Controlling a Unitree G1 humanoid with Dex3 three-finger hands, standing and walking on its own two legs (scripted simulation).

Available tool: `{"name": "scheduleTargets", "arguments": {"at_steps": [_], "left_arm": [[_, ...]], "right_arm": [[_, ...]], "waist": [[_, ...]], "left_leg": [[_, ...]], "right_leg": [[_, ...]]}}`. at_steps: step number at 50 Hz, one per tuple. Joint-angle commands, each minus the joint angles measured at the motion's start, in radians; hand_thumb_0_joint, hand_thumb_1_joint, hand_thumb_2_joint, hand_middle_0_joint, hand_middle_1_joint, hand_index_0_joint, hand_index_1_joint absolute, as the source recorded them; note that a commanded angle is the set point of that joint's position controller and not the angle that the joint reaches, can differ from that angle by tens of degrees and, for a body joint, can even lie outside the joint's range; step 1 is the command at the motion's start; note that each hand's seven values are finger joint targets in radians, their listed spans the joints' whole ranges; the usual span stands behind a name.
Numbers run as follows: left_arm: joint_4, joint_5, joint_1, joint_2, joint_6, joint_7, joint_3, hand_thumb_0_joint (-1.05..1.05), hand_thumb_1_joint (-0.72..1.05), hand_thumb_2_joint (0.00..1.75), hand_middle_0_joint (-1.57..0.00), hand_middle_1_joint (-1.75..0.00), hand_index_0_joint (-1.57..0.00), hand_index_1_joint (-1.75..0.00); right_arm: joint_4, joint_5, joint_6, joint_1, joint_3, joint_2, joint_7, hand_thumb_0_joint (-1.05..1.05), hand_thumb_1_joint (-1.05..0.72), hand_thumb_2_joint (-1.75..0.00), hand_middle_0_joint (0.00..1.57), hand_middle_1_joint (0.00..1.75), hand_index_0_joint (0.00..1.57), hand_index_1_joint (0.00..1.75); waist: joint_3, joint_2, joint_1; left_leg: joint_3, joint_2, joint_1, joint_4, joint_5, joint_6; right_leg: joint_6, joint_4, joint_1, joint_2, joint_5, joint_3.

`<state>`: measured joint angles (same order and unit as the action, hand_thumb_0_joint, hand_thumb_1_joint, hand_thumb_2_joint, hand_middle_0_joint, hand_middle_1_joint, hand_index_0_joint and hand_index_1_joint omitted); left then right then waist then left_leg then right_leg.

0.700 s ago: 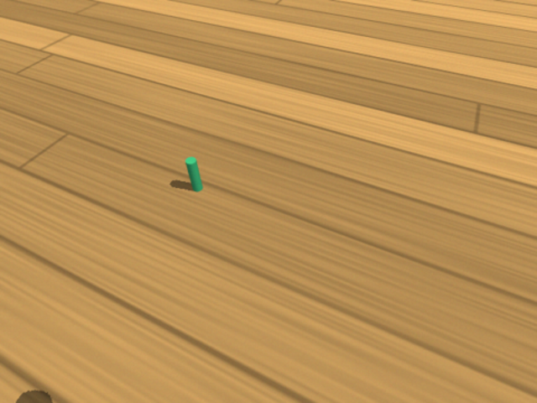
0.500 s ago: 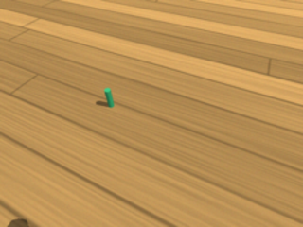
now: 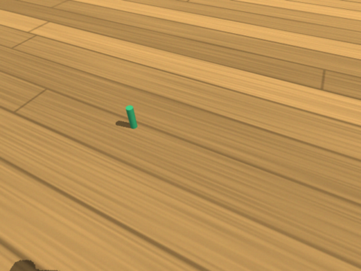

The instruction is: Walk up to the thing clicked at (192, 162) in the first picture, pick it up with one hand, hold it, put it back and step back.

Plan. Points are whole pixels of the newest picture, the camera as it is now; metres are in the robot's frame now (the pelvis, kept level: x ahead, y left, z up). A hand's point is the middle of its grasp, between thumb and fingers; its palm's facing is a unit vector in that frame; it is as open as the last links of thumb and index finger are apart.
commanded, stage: stand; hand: left
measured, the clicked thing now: (131, 117) +1.23 +0.41 -0.69
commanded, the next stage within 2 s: walk up in 0.42 s
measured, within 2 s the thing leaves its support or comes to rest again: neither
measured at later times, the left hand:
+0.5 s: hand out of the picture +0.08 +0.26 -0.15, palm faces +0.00 -0.94 -0.33, open 7.4 cm
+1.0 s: hand (41, 253) +0.20 +0.38 -0.16, palm faces +0.06 -0.94 -0.34, open 7.4 cm
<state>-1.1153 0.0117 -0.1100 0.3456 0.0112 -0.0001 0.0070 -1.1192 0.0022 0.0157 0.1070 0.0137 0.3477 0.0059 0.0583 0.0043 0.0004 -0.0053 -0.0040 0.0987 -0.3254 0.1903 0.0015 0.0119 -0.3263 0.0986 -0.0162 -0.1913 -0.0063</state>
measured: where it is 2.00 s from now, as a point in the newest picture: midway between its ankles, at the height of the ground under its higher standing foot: (164, 204)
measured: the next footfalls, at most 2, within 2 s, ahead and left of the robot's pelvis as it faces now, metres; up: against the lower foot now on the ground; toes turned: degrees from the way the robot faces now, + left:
left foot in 0.72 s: +0.17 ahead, +0.20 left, +0.00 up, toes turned +10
right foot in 1.20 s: +0.44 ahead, -0.02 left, +0.00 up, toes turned +5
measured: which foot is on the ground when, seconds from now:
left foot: down 0.00-0.50, up 0.52-0.70, down 0.72-1.00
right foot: down 0.00-0.76, up 0.78-1.00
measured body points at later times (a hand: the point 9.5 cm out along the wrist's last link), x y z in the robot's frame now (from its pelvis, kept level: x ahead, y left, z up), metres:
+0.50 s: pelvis +0.01 +0.00 +0.00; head +0.02 +0.00 +0.45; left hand +0.08 +0.31 -0.13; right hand +0.08 -0.30 -0.14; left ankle -0.01 +0.12 -0.74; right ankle -0.01 -0.12 -0.74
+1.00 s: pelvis +0.16 +0.10 -0.01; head +0.17 +0.12 +0.44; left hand +0.19 +0.43 -0.13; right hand +0.23 -0.22 -0.11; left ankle +0.13 +0.19 -0.75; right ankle +0.25 -0.05 -0.70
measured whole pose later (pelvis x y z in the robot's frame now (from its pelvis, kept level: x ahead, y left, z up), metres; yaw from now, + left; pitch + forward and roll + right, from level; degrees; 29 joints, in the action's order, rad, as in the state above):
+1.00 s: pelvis +0.16 +0.10 -0.01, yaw +7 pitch -3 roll +1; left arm -0.94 0.02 -0.24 0.45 0.03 0.08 -0.06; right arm -0.91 0.01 0.09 0.34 -0.05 0.38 0.06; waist 0.07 -0.06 -0.02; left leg 0.06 -0.02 0.11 -0.44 0.28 0.04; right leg 0.00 -0.89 0.49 -0.10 -0.30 0.00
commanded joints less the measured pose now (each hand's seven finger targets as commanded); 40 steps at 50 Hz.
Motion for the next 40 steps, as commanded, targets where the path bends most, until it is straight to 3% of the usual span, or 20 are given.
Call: {"name": "scheduleTargets", "arguments": {"at_steps": [1,4,11,20,21,22,23,24,25,26,27,28,29,33,35,36,37,38,39,40], "left_arm": [[0.059,-0.004,0.021,0.208,0.021,-0.011,-0.042,0.00,0.90,0.90,-0.20,-0.30,-0.20,-0.30],[0.058,-0.003,0.030,0.210,0.021,-0.012,-0.044,0.00,0.90,0.90,-0.20,-0.30,-0.20,-0.30],[0.059,-0.004,0.023,0.212,0.024,-0.011,-0.043,0.00,0.90,0.90,-0.20,-0.30,-0.20,-0.30],[0.058,-0.005,0.024,0.213,0.022,-0.012,-0.042,0.00,0.90,0.90,-0.20,-0.30,-0.20,-0.30],[0.110,0.008,-0.037,0.319,0.041,0.017,-0.112,0.00,0.90,0.90,-0.20,-0.30,-0.20,-0.30],[0.098,0.019,-0.071,0.313,0.045,0.024,-0.119,0.00,0.90,0.90,-0.20,-0.30,-0.20,-0.30],[0.106,0.022,-0.094,0.318,0.049,0.030,-0.129,0.00,0.90,0.90,-0.20,-0.30,-0.20,-0.30],[0.115,0.025,-0.130,0.332,0.054,0.032,-0.141,0.00,0.90,0.90,-0.20,-0.30,-0.20,-0.30],[0.125,0.030,-0.167,0.365,0.062,0.028,-0.153,0.00,0.90,0.90,-0.20,-0.30,-0.20,-0.30],[0.151,0.034,-0.143,0.370,0.071,0.027,-0.153,0.00,0.90,0.90,-0.20,-0.30,-0.20,-0.30],[0.173,0.026,-0.110,0.353,0.075,0.028,-0.153,0.00,0.90,0.90,-0.20,-0.30,-0.20,-0.30],[0.186,0.026,-0.085,0.344,0.078,0.028,-0.150,0.00,0.90,0.90,-0.20,-0.30,-0.20,-0.30],[0.206,0.033,-0.049,0.362,0.079,0.029,-0.153,0.00,0.90,0.90,-0.20,-0.30,-0.20,-0.30],[0.244,0.026,-0.033,0.358,0.078,0.047,-0.148,0.00,0.90,0.90,-0.20,-0.30,-0.20,-0.30],[0.257,0.022,0.006,0.347,0.068,0.054,-0.144,0.00,0.90,0.90,-0.20,-0.30,-0.20,-0.30],[0.262,0.021,-0.018,0.314,0.062,0.055,-0.135,0.00,0.90,0.90,-0.20,-0.30,-0.20,-0.30],[0.266,0.027,-0.067,0.253,0.055,0.058,-0.117,0.00,0.90,0.90,-0.20,-0.30,-0.20,-0.30],[0.290,0.010,-0.061,0.185,0.054,0.056,-0.100,0.00,0.90,0.90,-0.20,-0.30,-0.20,-0.30],[0.294,0.009,-0.019,0.294,0.051,0.042,-0.118,0.00,0.90,0.90,-0.20,-0.30,-0.20,-0.30],[0.276,0.003,-0.038,0.331,0.050,0.037,-0.109,0.00,0.90,0.90,-0.20,-0.30,-0.20,-0.30]], "right_arm": [[0.056,0.004,0.020,-0.039,-0.046,0.214,-0.017,0.00,-0.90,-0.90,0.20,0.30,0.20,0.30],[0.053,0.005,0.016,-0.026,-0.045,0.211,-0.016,0.00,-0.90,-0.90,0.20,0.30,0.20,0.30],[0.054,0.002,0.020,-0.037,-0.047,0.213,-0.015,0.00,-0.90,-0.90,0.20,0.30,0.20,0.30],[0.051,0.003,0.017,-0.028,-0.047,0.214,-0.016,0.00,-0.90,-0.90,0.20,0.30,0.20,0.30],[0.109,0.018,0.026,0.038,-0.109,0.295,0.013,0.00,-0.90,-0.90,0.20,0.30,0.20,0.30],[0.116,0.026,0.025,0.008,-0.114,0.293,0.025,0.00,-0.90,-0.90,0.20,0.30,0.20,0.30],[0.151,0.029,0.023,-0.055,-0.116,0.282,0.033,0.00,-0.90,-0.90,0.20,0.30,0.20,0.30],[0.192,0.033,0.022,-0.107,-0.110,0.245,0.041,0.00,-0.90,-0.90,0.20,0.30,0.20,0.30],[0.222,0.039,0.026,-0.142,-0.105,0.210,0.042,0.00,-0.90,-0.90,0.20,0.30,0.20,0.30],[0.229,0.043,0.030,-0.130,-0.112,0.228,0.042,0.00,-0.90,-0.90,0.20,0.30,0.20,0.30],[0.219,0.038,0.034,-0.075,-0.124,0.259,0.048,0.00,-0.90,-0.90,0.20,0.30,0.20,0.30],[0.218,0.033,0.035,-0.034,-0.131,0.265,0.058,0.00,-0.90,-0.90,0.20,0.30,0.20,0.30],[0.224,0.027,0.037,-0.009,-0.135,0.266,0.067,0.00,-0.90,-0.90,0.20,0.30,0.20,0.30],[0.230,0.031,0.044,0.024,-0.147,0.243,0.086,0.00,-0.90,-0.90,0.20,0.30,0.20,0.30],[0.191,0.029,0.045,0.174,-0.164,0.244,0.081,0.00,-0.90,-0.90,0.20,0.30,0.20,0.30],[0.167,0.034,0.048,0.248,-0.180,0.273,0.071,0.00,-0.90,-0.90,0.20,0.30,0.20,0.30],[0.137,0.034,0.055,0.379,-0.205,0.328,0.057,0.00,-0.90,-0.90,0.20,0.30,0.20,0.30],[0.155,0.042,0.065,0.450,-0.220,0.444,0.043,0.00,-0.90,-0.90,0.20,0.30,0.20,0.30],[0.202,0.007,0.066,0.357,-0.217,0.473,0.047,0.00,-0.90,-0.90,0.20,0.30,0.20,0.30],[0.229,-0.001,0.067,0.269,-0.206,0.442,0.040,0.00,-0.90,-0.90,0.20,0.30,0.20,0.30]], "waist": [[-0.086,-0.001,0.004],[-0.074,-0.014,-0.002],[-0.091,-0.012,0.001],[-0.092,-0.009,-0.001],[-0.170,0.001,0.016],[-0.098,0.019,0.043],[-0.009,-0.004,0.071],[0.056,-0.090,0.103],[0.074,-0.200,0.142],[0.084,-0.134,0.121],[0.056,-0.058,0.088],[0.032,-0.066,0.060],[0.029,-0.124,0.043],[0.041,-0.162,0.024],[-0.008,-0.108,-0.064],[-0.053,-0.010,-0.095],[-0.123,0.173,-0.152],[-0.105,0.433,-0.175],[-0.080,0.248,-0.141],[-0.031,0.096,-0.086]], "left_leg": [[-0.092,0.134,-0.011,0.042,-0.195,0.023],[-0.090,0.129,0.006,0.052,-0.149,0.023],[-0.094,0.133,-0.019,0.044,-0.200,0.021],[-0.091,0.132,-0.013,0.048,-0.192,0.022],[-0.131,0.083,0.064,-0.037,0.333,0.100],[-0.155,0.094,0.211,-0.054,0.472,0.113],[-0.142,0.079,0.358,-0.117,0.465,0.103],[-0.074,0.043,0.531,-0.245,0.368,0.078],[0.002,0.027,0.635,-0.478,0.290,0.044],[-0.063,0.084,0.662,-0.538,0.266,0.030],[-0.095,0.098,0.621,-0.572,0.235,0.030],[-0.092,0.117,0.579,-0.545,0.226,0.022],[-0.084,0.137,0.533,-0.491,0.241,0.017],[0.019,0.092,0.295,-0.310,0.127,0.001],[0.104,0.044,0.050,-0.219,-0.030,0.002],[0.119,0.010,-0.112,-0.232,0.003,0.008],[0.019,0.032,-0.307,-0.195,0.163,0.058],[-0.561,0.299,-0.263,0.089,0.523,0.140],[-0.804,0.410,-0.116,0.200,0.646,0.261],[-0.671,0.395,-0.083,0.167,0.606,0.261]], "right_leg": [[-0.036,0.041,-0.010,-0.114,0.171,0.079],[-0.033,0.053,-0.006,-0.115,0.136,0.084],[-0.036,0.048,-0.013,-0.117,0.176,0.083],[-0.037,0.051,-0.024,-0.120,0.172,0.085],[-0.069,-0.060,-0.097,-0.061,-0.308,0.041],[-0.092,-0.080,-0.075,-0.093,-0.439,0.092],[-0.120,-0.049,-0.059,-0.135,-0.515,0.165],[-0.168,0.051,-0.133,-0.213,-0.588,0.266],[-0.253,0.208,-0.156,-0.384,-0.589,0.442],[-0.302,0.230,-0.141,-0.454,-0.510,0.497],[-0.287,0.216,-0.138,-0.412,-0.489,0.441],[-0.261,0.210,-0.130,-0.362,-0.488,0.356],[-0.256,0.200,-0.102,-0.359,-0.456,0.303],[-0.195,0.114,0.074,-0.244,-0.281,0.051],[-0.162,-0.037,0.200,-0.204,-0.238,-0.042],[-0.146,-0.195,0.296,-0.169,-0.182,-0.086],[-0.117,-0.514,0.428,-0.115,-0.152,-0.131],[-0.074,-0.816,0.626,0.061,-0.413,-0.074],[-0.085,-0.885,0.582,0.007,-0.408,0.086],[-0.084,-0.910,0.612,-0.048,-0.291,0.130]]}}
